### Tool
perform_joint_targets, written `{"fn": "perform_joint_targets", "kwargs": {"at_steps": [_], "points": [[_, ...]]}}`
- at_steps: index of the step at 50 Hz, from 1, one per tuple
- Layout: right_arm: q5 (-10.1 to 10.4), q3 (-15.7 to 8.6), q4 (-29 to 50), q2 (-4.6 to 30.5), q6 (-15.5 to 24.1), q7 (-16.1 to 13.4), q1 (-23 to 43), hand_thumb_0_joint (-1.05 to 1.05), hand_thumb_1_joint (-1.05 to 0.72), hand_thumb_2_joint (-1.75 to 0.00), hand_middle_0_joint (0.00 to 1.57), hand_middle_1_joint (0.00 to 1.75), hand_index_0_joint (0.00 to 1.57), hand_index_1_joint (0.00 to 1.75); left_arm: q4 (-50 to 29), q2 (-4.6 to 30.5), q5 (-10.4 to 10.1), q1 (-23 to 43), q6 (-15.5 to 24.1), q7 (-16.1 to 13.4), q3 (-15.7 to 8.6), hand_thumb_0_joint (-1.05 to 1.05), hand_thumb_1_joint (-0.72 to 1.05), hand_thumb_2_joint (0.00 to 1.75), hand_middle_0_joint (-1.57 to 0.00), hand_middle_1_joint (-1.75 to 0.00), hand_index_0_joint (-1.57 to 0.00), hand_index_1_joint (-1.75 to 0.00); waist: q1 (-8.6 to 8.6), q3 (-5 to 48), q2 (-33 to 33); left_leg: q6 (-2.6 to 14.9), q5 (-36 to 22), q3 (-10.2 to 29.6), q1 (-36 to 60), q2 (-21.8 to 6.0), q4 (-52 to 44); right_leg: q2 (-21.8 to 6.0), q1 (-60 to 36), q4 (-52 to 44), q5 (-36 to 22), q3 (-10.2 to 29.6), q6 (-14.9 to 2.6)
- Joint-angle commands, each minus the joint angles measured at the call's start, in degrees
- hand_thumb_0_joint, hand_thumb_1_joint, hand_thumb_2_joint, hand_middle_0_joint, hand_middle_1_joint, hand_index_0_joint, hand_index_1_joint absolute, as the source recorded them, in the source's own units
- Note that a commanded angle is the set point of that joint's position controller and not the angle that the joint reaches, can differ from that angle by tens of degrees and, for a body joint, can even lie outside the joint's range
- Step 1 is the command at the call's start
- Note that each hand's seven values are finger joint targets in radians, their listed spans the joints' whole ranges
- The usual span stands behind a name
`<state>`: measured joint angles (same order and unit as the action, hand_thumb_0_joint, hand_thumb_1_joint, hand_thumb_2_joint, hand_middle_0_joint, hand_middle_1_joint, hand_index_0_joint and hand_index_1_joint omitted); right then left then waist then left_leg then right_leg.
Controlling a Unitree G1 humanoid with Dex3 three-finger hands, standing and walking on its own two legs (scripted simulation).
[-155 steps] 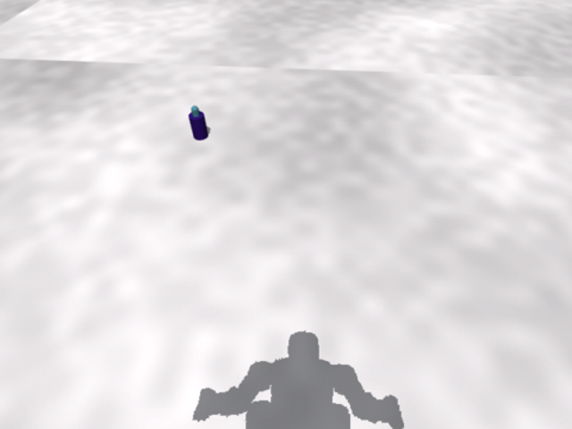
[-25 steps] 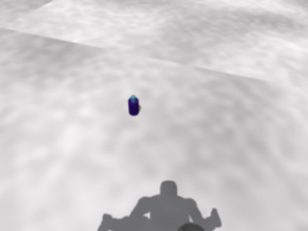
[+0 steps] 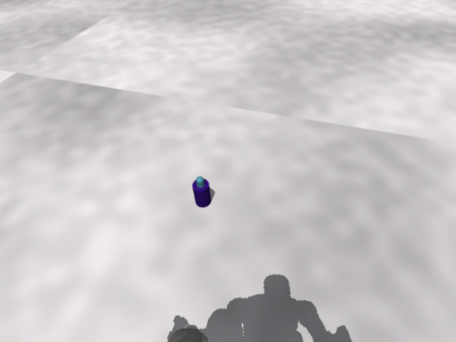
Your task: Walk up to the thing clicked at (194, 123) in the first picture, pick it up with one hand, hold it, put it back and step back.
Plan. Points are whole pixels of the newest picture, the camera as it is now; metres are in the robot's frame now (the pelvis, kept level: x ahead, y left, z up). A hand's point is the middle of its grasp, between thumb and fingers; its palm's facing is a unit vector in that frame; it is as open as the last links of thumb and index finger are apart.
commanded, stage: walk up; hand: left
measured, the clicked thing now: (201, 189) +0.94 +0.24 -0.67
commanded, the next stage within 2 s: none
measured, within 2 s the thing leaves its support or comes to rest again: neither
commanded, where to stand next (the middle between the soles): +0.59 +0.02 m, yaw +0 degrees
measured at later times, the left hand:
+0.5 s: hand (113, 280) +0.27 +0.30 -0.14, palm faces -0.08 -0.93 -0.36, open 7.4 cm
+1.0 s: hand (129, 235) +0.39 +0.30 -0.15, palm faces +0.01 -0.93 -0.38, open 7.4 cm
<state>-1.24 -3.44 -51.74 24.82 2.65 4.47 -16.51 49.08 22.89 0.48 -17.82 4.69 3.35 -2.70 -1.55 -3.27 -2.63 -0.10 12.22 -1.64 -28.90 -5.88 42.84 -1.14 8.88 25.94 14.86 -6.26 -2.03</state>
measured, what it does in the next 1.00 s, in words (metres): walks ahead: left foot, then right foot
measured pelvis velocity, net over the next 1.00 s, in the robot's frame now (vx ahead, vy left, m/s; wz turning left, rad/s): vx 0.37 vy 0.01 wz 0.03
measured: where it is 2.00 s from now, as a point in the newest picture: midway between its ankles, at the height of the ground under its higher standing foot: (240, 269)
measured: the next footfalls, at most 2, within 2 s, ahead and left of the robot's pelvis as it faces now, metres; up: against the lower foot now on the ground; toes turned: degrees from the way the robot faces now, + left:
left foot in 0.12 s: +0.22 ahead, +0.15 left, +0.00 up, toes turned +6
right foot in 0.56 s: +0.37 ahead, -0.13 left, +0.00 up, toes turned -5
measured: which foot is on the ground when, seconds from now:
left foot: up 0.00-0.10, down 0.12-0.58, up 0.60-0.96, down 0.98-1.00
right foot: down 0.00-0.16, up 0.18-0.54, down 0.56-1.00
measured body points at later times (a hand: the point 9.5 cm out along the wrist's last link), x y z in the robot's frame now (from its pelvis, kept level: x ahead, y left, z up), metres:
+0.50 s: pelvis +0.20 +0.02 +0.00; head +0.22 +0.02 +0.44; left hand +0.27 +0.34 -0.12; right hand +0.24 -0.31 -0.11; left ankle +0.18 +0.14 -0.74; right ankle +0.32 -0.14 -0.71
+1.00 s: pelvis +0.37 +0.01 -0.02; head +0.38 +0.02 +0.43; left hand +0.39 +0.35 -0.13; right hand +0.47 -0.31 -0.11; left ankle +0.47 +0.14 -0.74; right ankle +0.33 -0.13 -0.74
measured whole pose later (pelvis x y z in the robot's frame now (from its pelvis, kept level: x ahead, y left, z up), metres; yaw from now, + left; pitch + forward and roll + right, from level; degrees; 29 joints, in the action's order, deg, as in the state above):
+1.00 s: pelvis +0.37 +0.01 -0.02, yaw +1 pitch -2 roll -1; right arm -1.4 -4.2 -50.7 24.5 3.1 4.5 -15.5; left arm 49.4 25.1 0.6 -21.2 3.5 2.5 -2.4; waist -2.2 -3.0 -0.3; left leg 0.8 10.1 -2.9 -22.1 -3.6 33.4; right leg -3.9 9.6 34.8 22.8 -5.8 0.2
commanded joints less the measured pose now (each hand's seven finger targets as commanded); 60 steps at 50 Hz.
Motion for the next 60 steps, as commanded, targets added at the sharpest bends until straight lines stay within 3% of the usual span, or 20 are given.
{"fn": "perform_joint_targets", "kwargs": {"at_steps": [1,6,7,8,9,10,14,22,27,28,29,30,36,45,49,50,51,52,56,60], "points": [[-0.02,-2.97,5.4,8.76,2.11,0.01,4.15,0.0,-0.9,-0.9,0.2,0.3,0.2,0.3,-4.63,16.87,-0.02,1.23,1.52,-0.69,-5.02,0.0,0.9,0.9,-0.2,-0.3,-0.2,-0.3,-0.94,-0.41,9.17,0.48,-5.23,-0.36,4.19,-0.48,-7.95,-14.32,3.8,-11.32,6.56,10.33,-9.61],[-0.05,-4.98,1.53,12.86,3.11,-1.24,-7.15,0.0,-0.9,-0.9,0.2,0.3,0.2,0.3,-4.6,13.86,0.43,0.89,0.81,-0.86,-3.0,0.0,0.9,0.9,-0.2,-0.3,-0.2,-0.3,6.06,3.42,-1.87,3.63,4.48,-0.9,28.84,3.25,-12.11,-9.67,15.49,10.96,-2.85,4.91,-5.74],[-0.82,-6.22,1.73,17.45,3.62,-1.97,-11.66,0.0,-0.9,-0.9,0.2,0.3,0.2,0.3,-4.89,9.91,-0.54,-2.41,0.69,-0.93,-1.93,0.0,0.9,0.9,-0.2,-0.3,-0.2,-0.3,7.62,7.12,-14.59,8.42,14.85,17.95,36.33,-8.4,-21.5,-3.06,23.96,30.52,-1.96,-0.48,-1.92],[0.34,-6.8,3.29,20.4,3.67,-2.13,-12.47,0.0,-0.9,-0.9,0.2,0.3,0.2,0.3,-4.09,11.94,-0.95,-2.35,0.36,-1.5,-2.78,0.0,0.9,0.9,-0.2,-0.3,-0.2,-0.3,7.84,6.82,-14.48,14.07,18.36,39.87,37.49,-18.8,-29.67,3.11,31.7,38.69,15.25,3.46,-0.78],[1.34,-6.76,3.56,19.08,3.39,-2.29,-10.43,0.0,-0.9,-0.9,0.2,0.3,0.2,0.3,-3.42,15.5,-0.4,0.28,0.13,-2.14,-3.07,0.0,0.9,0.9,-0.2,-0.3,-0.2,-0.3,7.0,5.1,-5.16,16.21,13.41,38.07,33.64,-19.27,-28.28,-0.36,32.06,43.22,14.39,9.38,-1.01],[1.48,-5.72,4.37,17.1,3.26,-2.68,-7.48,0.0,-0.9,-0.9,0.2,0.3,0.2,0.3,-2.63,15.1,-0.63,0.01,-0.05,-2.1,-2.73,0.0,0.9,0.9,-0.2,-0.3,-0.2,-0.3,5.18,3.18,-1.75,14.06,6.89,28.48,28.74,-16.51,-27.33,-1.82,29.81,43.55,10.35,12.11,-0.87],[1.32,-3.9,6.33,13.45,3.5,-3.01,-0.72,0.0,-0.9,-0.9,0.2,0.3,0.2,0.3,0.61,13.44,-0.76,-4.82,-1.04,-0.87,-2.81,0.0,0.9,0.9,-0.2,-0.3,-0.2,-0.3,1.42,1.12,-5.72,11.7,1.25,10.33,18.16,-10.25,-28.31,-4.9,22.22,34.04,3.98,8.78,0.79],[0.97,-4.35,7.23,15.39,3.43,-2.31,-1.63,0.0,-0.9,-0.9,0.2,0.3,0.2,0.3,-1.45,11.74,0.21,4.08,-0.86,0.96,-3.35,0.0,0.9,0.9,-0.2,-0.3,-0.2,-0.3,3.22,-1.47,-6.02,12.44,11.58,6.75,15.37,-8.93,-29.57,-5.17,18.02,13.58,-4.35,4.44,1.84],[0.97,-3.22,8.21,12.65,2.41,-2.32,-0.47,0.0,-0.9,-0.9,0.2,0.3,0.2,0.3,0.89,12.49,0.44,-1.2,0.7,-0.01,-4.23,0.0,0.9,0.9,-0.2,-0.3,-0.2,-0.3,-1.05,3.35,1.32,8.93,-1.28,2.04,12.2,-6.3,-13.15,-0.74,-0.75,3.54,-4.98,1.52,0.29],[1.04,-2.1,8.19,9.66,2.41,-2.38,-2.85,0.0,-0.9,-0.9,0.2,0.3,0.2,0.3,2.31,14.46,0.5,-7.02,1.33,-0.76,-5.2,0.0,0.9,0.9,-0.2,-0.3,-0.2,-0.3,-3.62,7.56,9.41,7.11,-3.15,-1.31,9.36,-2.49,0.97,-2.93,-9.25,-0.26,-0.6,5.82,-0.91],[1.29,-0.55,9.69,5.02,2.44,-2.3,-4.22,0.0,-0.9,-0.9,0.2,0.3,0.2,0.3,1.78,20.11,0.55,-10.01,1.87,-1.59,-6.54,0.0,0.9,0.9,-0.2,-0.3,-0.2,-0.3,-4.25,8.96,22.83,3.4,12.87,-4.56,-2.49,4.48,16.08,-17.95,-14.87,-8.1,8.89,29.83,-5.31],[0.96,-2.02,8.57,10.49,1.65,-2.98,-1.96,0.0,-0.9,-0.9,0.2,0.3,0.2,0.3,1.27,22.51,-0.16,-8.78,1.53,-1.52,-6.54,0.0,0.9,0.9,-0.2,-0.3,-0.2,-0.3,-4.56,5.45,17.84,2.55,19.2,0.37,-9.18,5.85,21.29,-23.55,-12.36,-12.33,13.99,42.77,-11.69],[0.96,-2.44,3.83,10.3,0.77,-1.93,-4.67,0.0,-0.9,-0.9,0.2,0.3,0.2,0.3,-2.45,15.71,-0.74,-1.19,1.51,-2.12,-4.42,0.0,0.9,0.9,-0.2,-0.3,-0.2,-0.3,0.19,1.56,12.04,1.45,7.31,3.21,-2.69,1.3,13.37,-14.24,-1.2,-9.45,-6.65,16.59,-10.06],[-0.03,-3.49,5.39,9.18,1.34,-0.22,2.32,0.0,-0.9,-0.9,0.2,0.3,0.2,0.3,-4.76,17.24,-0.19,0.14,1.22,-1.61,-4.6,0.0,0.9,0.9,-0.2,-0.3,-0.2,-0.3,-0.21,-0.52,9.66,0.23,-0.82,-0.51,6.93,0.99,-6.7,-14.4,7.63,-9.86,11.62,11.82,-9.81],[-0.19,-4.53,3.04,11.21,2.26,-1.07,-4.55,0.0,-0.9,-0.9,0.2,0.3,0.2,0.3,-4.96,14.6,0.18,0.33,0.43,-1.58,-3.0,0.0,0.9,0.9,-0.2,-0.3,-0.2,-0.3,4.68,1.5,2.64,2.3,4.79,-2.55,24.65,4.47,-12.01,-10.42,17.2,4.75,8.77,6.92,-6.37],[-0.35,-5.59,2.11,14.75,2.73,-1.77,-9.87,0.0,-0.9,-0.9,0.2,0.3,0.2,0.3,-5.19,11.24,0.2,-1.33,0.45,-1.53,-1.9,0.0,0.9,0.9,-0.2,-0.3,-0.2,-0.3,7.3,4.87,-8.91,5.47,15.55,10.0,32.21,-2.62,-19.42,-6.25,22.47,23.04,1.84,2.67,-3.51],[-0.24,-6.53,3.58,19.65,3.08,-2.16,-11.64,0.0,-0.9,-0.9,0.2,0.3,0.2,0.3,-5.17,9.29,-0.67,-2.17,0.2,-1.6,-1.57,0.0,0.9,0.9,-0.2,-0.3,-0.2,-0.3,7.5,4.26,-16.59,11.18,22.69,36.72,34.95,-16.28,-30.38,2.91,34.29,35.69,13.35,1.4,-0.4],[1.21,-6.64,4.16,19.71,2.78,-2.14,-9.83,0.0,-0.9,-0.9,0.2,0.3,0.2,0.3,-3.67,14.67,-0.13,-0.71,-0.24,-2.73,-2.77,0.0,0.9,0.9,-0.2,-0.3,-0.2,-0.3,6.62,1.67,-9.15,16.03,20.86,39.44,29.22,-19.69,-29.8,-1.09,33.3,40.53,16.36,8.09,-0.92],[1.35,-4.04,6.1,13.3,3.03,-3.14,-3.09,0.0,-0.9,-0.9,0.2,0.3,0.2,0.3,-0.19,13.75,-0.74,-4.91,-0.57,-2.16,-2.47,0.0,0.9,0.9,-0.2,-0.3,-0.2,-0.3,1.85,1.25,-5.22,11.47,-5.31,13.71,22.47,-10.11,-25.23,-4.98,25.19,34.59,6.0,9.89,-0.08],[0.71,-4.0,6.98,14.0,2.73,-3.32,-2.84,0.0,-0.9,-0.9,0.2,0.3,0.2,0.3,-1.22,11.76,-0.04,-1.17,-1.17,-1.3,-2.47,0.0,0.9,0.9,-0.2,-0.3,-0.2,-0.3,3.02,-0.42,-6.99,14.07,-5.61,9.93,18.79,-10.1,-26.4,-5.03,22.2,25.27,4.71,6.39,2.05]]}}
